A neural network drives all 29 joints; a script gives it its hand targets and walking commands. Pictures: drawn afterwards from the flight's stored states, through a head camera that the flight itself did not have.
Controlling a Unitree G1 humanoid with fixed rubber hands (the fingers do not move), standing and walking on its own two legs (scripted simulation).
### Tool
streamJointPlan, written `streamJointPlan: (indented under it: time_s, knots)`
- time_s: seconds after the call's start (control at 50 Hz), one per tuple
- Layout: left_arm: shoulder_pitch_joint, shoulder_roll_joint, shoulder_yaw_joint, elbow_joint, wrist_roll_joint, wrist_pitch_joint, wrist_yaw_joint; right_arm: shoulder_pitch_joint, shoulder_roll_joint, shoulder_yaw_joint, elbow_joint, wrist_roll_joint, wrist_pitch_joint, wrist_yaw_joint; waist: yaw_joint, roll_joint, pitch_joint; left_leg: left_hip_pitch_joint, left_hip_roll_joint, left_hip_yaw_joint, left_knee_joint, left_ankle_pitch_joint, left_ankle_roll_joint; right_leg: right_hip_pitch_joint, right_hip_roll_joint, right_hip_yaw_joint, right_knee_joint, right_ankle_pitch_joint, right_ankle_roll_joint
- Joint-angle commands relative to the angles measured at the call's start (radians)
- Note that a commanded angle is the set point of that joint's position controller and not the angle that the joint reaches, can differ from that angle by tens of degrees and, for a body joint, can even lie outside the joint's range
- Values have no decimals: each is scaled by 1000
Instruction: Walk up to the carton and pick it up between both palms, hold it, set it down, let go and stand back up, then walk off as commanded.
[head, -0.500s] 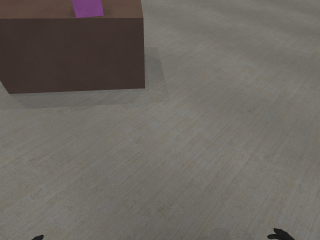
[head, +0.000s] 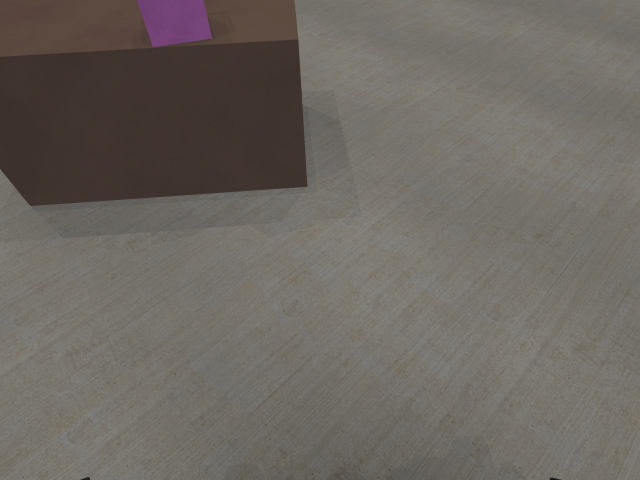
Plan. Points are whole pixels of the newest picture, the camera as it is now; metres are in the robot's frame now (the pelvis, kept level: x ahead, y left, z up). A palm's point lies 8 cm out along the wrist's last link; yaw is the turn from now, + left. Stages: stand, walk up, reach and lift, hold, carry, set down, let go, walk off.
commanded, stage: walk up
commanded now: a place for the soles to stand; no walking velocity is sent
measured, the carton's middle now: out of the picture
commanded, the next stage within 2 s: none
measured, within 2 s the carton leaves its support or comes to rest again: neither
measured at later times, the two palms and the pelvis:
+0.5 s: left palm (50, 423) +0.22 +0.40 -0.11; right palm (487, 374) +0.26 -0.22 -0.06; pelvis +0.16 +0.08 +0.01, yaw +5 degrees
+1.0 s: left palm (51, 336) +0.33 +0.41 -0.05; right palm (453, 289) +0.44 -0.23 -0.12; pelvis +0.32 +0.07 +0.00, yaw +4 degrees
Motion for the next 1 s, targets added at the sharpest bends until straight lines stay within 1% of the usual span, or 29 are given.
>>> streamJointPlan:
  time_s: [0.0,0.02,0.08,0.16,0.2,0.22,0.24,0.26,0.28,0.3,0.32,0.38,0.4,0.42,0.52,0.54,0.58,0.64,0.7,0.72,0.74,0.76,0.78,0.8,0.84,0.88,0.9,0.92,0.98]
  knots:
    - [115,289,123,-31,-3,-32,25,-129,-182,-103,-139,16,-20,9,56,-166,20,-459,118,-124,35,89,-3,372,-336,330,-317,213,-250]
    - [112,285,122,-29,-3,-38,22,-138,-183,-104,-143,19,-18,16,49,-137,3,-436,118,-134,19,116,-10,351,-321,327,-328,172,-249]
    - [74,328,136,-47,8,-42,16,-154,-175,-102,-144,6,-3,36,47,-259,29,-425,159,-103,-167,87,-27,306,-325,256,-340,97,-270]
    - [14,351,139,-77,6,-36,4,-171,-192,-119,-137,3,-10,48,37,-316,47,-294,178,-57,-329,139,-22,219,-347,197,-301,203,-249]
    - [-80,354,130,-80,1,-31,4,-67,-211,-136,-100,2,-17,49,-38,-262,-11,-109,180,-39,-426,213,-23,135,-306,117,-210,94,-203]
    - [-114,325,123,-86,0,-23,0,19,-201,-140,-58,-7,-20,42,-86,-213,-38,43,123,46,-521,296,-26,65,-231,31,-96,115,-164]
    - [-104,264,107,-89,9,-15,-2,161,-227,-159,-6,-3,-25,34,-148,-31,-126,243,62,68,-569,296,-17,9,-149,-43,168,184,-126]
    - [-64,175,73,-98,3,-9,-9,270,-289,-178,23,-17,-34,13,-178,144,-148,418,150,-170,-707,62,7,-223,-42,-100,462,115,-81]
    - [-7,121,55,-100,-7,-5,-6,231,-375,-191,-18,-19,-41,-6,-148,318,-104,461,340,-636,-881,-92,64,-485,83,-19,600,-232,-37]
    - [-16,218,72,-61,-11,7,6,134,-373,-181,-47,22,-39,-6,-117,188,-62,346,385,-689,-922,-222,104,-462,20,107,650,-200,-50]
    - [-18,250,70,-35,-17,21,4,59,-344,-164,-38,34,-36,-10,-80,92,24,196,356,-577,-933,-280,48,-418,-21,138,631,-109,-55]
    - [3,238,88,-1,-27,34,-7,-20,-256,-142,-49,16,-37,-18,-40,147,75,85,249,-341,-931,-128,16,-321,-84,108,518,25,-35]
    - [10,238,91,5,-27,31,-6,0,-255,-136,-49,14,-42,-18,-39,145,75,100,237,-327,-915,-50,60,-300,-82,106,492,25,-28]
    - [32,233,90,29,-24,35,-7,-8,-243,-135,-36,12,-42,-17,-33,165,65,86,210,-259,-917,-34,49,-252,-92,104,474,58,-21]
    - [-38,206,77,6,-9,31,-14,0,-222,-134,-41,14,-35,-14,-82,199,94,221,227,-226,-929,-17,129,-318,-80,70,266,32,13]
    - [-58,203,72,-2,-5,25,-12,17,-221,-129,-35,17,-28,-16,-85,184,78,259,244,-228,-894,25,196,-314,-81,67,203,-5,23]
    - [-82,193,63,-17,2,9,-11,24,-232,-136,-47,14,-20,-9,-111,180,31,350,256,-196,-823,137,237,-298,-66,33,62,-73,28]
    - [-72,177,71,-17,1,-11,-5,43,-225,-137,-43,11,-14,-3,-107,215,-42,396,261,-170,-722,427,228,-211,-17,-10,-43,-66,17]
    - [81,173,75,34,-1,-27,7,-38,-210,-123,-88,27,2,-10,-4,71,-157,285,161,-12,-416,709,128,121,43,-64,-304,230,-27]
    - [204,238,109,64,6,-29,17,-97,-149,-106,-124,33,-6,-11,80,-32,-216,38,117,14,-242,535,78,394,-32,58,-252,250,-62]
    - [274,357,146,69,12,-36,30,-68,-106,-82,-134,30,-15,-5,116,-190,-256,-296,36,47,-68,258,9,625,-300,449,-254,139,-147]
    - [274,408,160,59,5,-31,29,-107,-163,-92,-135,26,-6,-6,114,-272,-208,-477,-3,-23,2,-79,-3,682,-422,644,-277,124,-281]
    - [273,375,155,54,-9,-22,32,-160,-220,-102,-126,10,-1,-13,111,-151,-159,-529,63,-75,59,-63,3,650,-429,621,-260,129,-306]
    - [214,339,150,34,-11,-24,37,-178,-204,-99,-128,17,-5,-13,92,-135,-107,-546,76,-84,94,-3,-5,572,-391,518,-251,266,-291]
    - [168,298,130,3,-13,-24,35,-168,-185,-100,-130,19,-6,-4,69,-219,-42,-503,110,-86,27,59,-18,499,-320,344,-233,505,-246]
    - [144,294,127,3,-11,-23,25,-161,-182,-102,-136,24,1,9,58,-267,15,-449,117,-56,-81,68,-23,385,-276,237,-239,530,-240]
    - [176,282,123,12,-11,-22,25,-153,-167,-103,-134,19,8,15,61,-237,-2,-429,114,-51,-110,82,-19,378,-265,238,-221,567,-235]
    - [160,299,128,8,-9,-20,25,-165,-170,-96,-137,18,11,18,67,-312,-27,-434,117,-52,-153,57,-28,423,-268,226,-202,580,-247]
    - [108,341,140,-28,-9,-14,24,-180,-185,-109,-138,5,13,23,48,-359,-43,-358,146,-56,-248,85,-25,370,-298,223,-209,481,-250]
